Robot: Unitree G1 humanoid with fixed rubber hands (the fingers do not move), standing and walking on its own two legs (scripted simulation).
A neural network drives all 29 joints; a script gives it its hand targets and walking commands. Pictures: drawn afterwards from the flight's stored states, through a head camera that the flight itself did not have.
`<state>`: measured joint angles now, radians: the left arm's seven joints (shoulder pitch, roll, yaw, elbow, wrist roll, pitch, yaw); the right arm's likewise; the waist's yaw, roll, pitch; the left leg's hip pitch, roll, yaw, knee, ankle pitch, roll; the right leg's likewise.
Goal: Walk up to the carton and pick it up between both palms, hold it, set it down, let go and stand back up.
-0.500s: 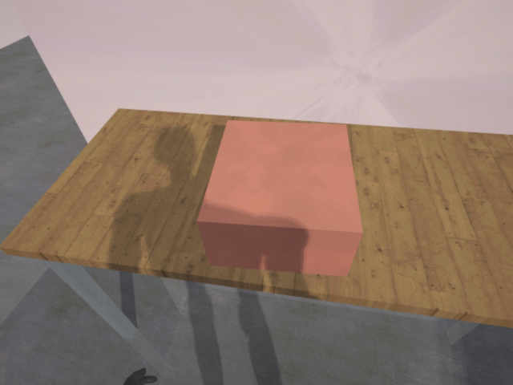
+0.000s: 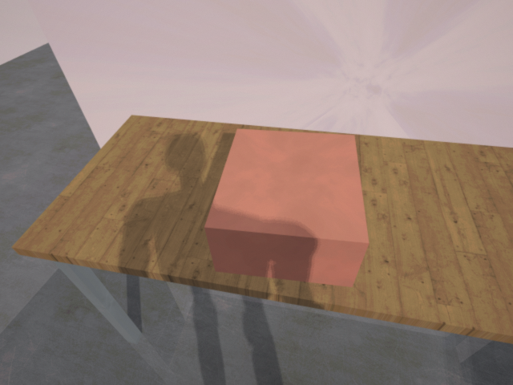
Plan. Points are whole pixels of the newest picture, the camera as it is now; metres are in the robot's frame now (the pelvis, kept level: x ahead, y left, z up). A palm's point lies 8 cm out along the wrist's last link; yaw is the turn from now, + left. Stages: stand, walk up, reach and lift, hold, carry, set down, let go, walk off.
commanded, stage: stand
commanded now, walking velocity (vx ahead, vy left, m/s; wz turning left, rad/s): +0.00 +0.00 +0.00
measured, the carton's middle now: (288, 199) +0.50 -0.04 -0.02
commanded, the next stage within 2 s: none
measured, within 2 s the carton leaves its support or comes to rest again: neither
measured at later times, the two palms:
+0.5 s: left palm out of the picture -0.05 +0.19 -0.15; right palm out of the picture -0.02 -0.21 -0.16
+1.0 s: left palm out of the picture -0.06 +0.15 -0.15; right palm out of the picture -0.02 -0.23 -0.16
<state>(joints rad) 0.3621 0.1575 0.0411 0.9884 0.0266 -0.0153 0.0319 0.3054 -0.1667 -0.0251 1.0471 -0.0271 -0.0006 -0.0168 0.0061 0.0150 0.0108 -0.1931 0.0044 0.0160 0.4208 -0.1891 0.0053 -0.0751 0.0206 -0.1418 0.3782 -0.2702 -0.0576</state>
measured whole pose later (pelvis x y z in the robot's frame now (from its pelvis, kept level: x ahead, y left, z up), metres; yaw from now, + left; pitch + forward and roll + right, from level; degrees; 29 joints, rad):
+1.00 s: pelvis +0.01 -0.04 +0.00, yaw +1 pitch -3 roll +1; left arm 0.38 0.08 0.00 1.20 0.02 -0.02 0.05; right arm 0.28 -0.10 0.02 1.25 -0.01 0.01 -0.05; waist 0.01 0.03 0.04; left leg -0.18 0.04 -0.02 0.44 -0.21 -0.05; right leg -0.04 0.06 -0.17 0.38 -0.30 -0.11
